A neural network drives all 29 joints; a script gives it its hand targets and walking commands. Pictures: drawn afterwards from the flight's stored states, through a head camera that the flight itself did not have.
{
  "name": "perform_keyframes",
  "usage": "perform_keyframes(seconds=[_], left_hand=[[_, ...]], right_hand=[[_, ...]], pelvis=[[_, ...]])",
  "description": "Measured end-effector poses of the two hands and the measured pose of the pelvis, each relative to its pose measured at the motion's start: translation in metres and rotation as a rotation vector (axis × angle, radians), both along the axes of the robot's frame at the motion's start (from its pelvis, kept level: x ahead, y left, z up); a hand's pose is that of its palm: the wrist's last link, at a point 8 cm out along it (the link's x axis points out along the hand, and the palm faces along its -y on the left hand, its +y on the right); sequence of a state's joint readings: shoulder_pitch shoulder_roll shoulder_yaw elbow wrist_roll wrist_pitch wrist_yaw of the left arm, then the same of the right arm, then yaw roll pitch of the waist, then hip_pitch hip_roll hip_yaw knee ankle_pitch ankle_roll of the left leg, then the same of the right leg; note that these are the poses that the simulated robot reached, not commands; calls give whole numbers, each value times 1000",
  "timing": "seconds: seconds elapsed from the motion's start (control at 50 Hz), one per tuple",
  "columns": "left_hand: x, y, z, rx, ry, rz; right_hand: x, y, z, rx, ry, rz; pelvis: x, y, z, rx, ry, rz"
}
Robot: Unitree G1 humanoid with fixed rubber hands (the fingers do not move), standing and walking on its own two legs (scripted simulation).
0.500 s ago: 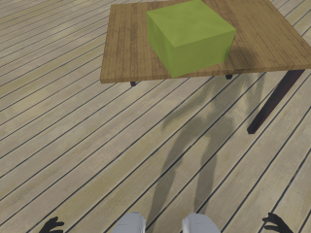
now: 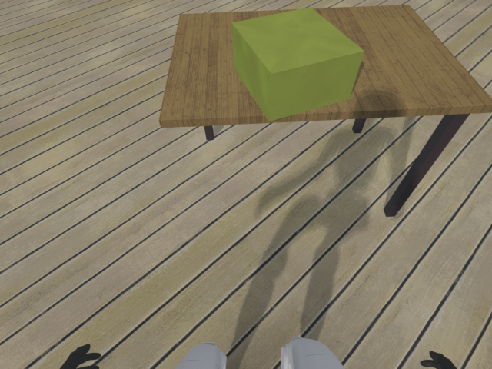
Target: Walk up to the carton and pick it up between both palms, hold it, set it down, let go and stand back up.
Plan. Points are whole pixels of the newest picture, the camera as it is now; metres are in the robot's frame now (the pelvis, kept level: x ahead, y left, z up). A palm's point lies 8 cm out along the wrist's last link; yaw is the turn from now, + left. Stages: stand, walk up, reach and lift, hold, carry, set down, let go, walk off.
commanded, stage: walk up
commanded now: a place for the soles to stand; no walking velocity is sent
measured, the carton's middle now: (290, 61) +0.87 -0.12 +0.00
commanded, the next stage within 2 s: none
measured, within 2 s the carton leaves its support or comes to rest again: neither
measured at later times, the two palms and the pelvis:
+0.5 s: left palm out of the picture +0.07 +0.26 -0.06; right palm out of the picture +0.04 -0.36 -0.11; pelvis -0.01 -0.05 +0.02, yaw -1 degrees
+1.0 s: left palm out of the picture +0.09 +0.31 -0.09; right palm out of the picture +0.08 -0.32 -0.08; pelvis +0.00 -0.01 +0.01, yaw +0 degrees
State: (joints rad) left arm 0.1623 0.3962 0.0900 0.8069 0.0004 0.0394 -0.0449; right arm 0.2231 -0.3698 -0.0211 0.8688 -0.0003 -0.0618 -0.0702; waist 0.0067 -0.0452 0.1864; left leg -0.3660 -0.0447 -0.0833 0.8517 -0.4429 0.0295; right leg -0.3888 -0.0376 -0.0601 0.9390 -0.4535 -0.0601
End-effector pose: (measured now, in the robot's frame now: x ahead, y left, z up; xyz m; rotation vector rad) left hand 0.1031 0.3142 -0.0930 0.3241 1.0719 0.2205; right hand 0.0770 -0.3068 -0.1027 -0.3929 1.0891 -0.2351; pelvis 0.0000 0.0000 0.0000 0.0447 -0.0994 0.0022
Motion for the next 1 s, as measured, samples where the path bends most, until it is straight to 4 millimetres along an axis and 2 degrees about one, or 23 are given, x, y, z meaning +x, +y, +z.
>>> perform_keyframes(seconds=[0.1, 0.2, 0.26, 0.32, 0.4, 0.46, 0.62, 0.74, 0.82, 0.9, 1.0], left_hand=[[-6, -4, -5, -14, 10, 2], [-8, -12, -3, 6, -4, -3], [-17, -23, 0, 32, -10, -1], [-30, -36, 8, 39, -4, 10], [-36, -49, 24, 48, -10, 17], [-36, -52, 34, 62, -20, 17], [-29, -40, 40, 83, -29, 27], [-23, -21, 29, 45, -27, 25], [-16, -7, 13, 16, -19, 19], [-14, -1, 7, -6, -9, 19], [-16, 0, 5, 2, -1, 24]], right_hand=[[-26, -7, 7, -23, 16, -18], [-42, -32, 7, -32, 12, -39], [-43, -48, 2, -23, -2, -52], [-42, -57, 1, -10, 3, -49], [-40, -56, 0, 25, 23, -41], [-38, -53, -1, 50, 35, -34], [-28, -36, -5, 70, 49, -31], [-18, -17, 1, 43, 47, -22], [-13, -4, 4, 15, 33, -10], [-7, -6, 18, -20, 18, -9], [3, -17, 24, -38, -6, -4]], pelvis=[[-8, -3, 1, 0, -15, -8], [-17, -24, -2, 12, -16, -26], [-21, -41, -5, 14, -28, -40], [-21, -50, 0, 20, -38, -34], [-18, -54, 12, 13, -39, -25], [-16, -55, 17, 14, -35, -20], [-7, -42, 19, -3, -33, -17], [0, -20, 17, -31, -20, -6], [5, -4, 10, -39, -20, 2], [6, -1, 12, -43, -19, 4], [4, -9, 11, -31, -13, 4]])
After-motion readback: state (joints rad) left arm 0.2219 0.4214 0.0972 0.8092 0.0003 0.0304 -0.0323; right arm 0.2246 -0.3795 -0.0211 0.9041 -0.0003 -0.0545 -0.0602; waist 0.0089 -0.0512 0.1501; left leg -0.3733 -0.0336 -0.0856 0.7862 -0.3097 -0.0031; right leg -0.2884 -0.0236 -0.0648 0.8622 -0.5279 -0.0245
